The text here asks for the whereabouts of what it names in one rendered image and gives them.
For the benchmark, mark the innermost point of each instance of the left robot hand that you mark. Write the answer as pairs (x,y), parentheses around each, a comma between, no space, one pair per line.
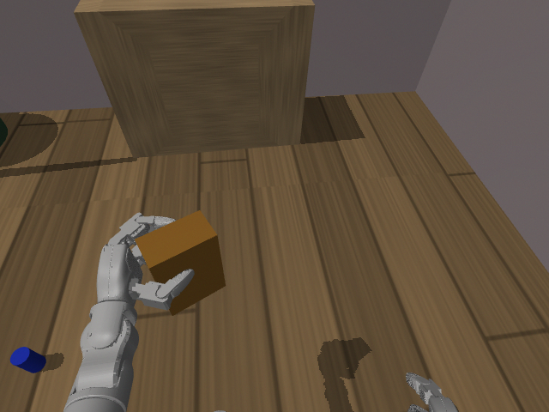
(119,274)

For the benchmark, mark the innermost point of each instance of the right robot hand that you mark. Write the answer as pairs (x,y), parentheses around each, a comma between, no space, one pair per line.
(430,393)

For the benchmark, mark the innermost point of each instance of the left robot arm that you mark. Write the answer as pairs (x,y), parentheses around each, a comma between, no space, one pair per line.
(108,344)

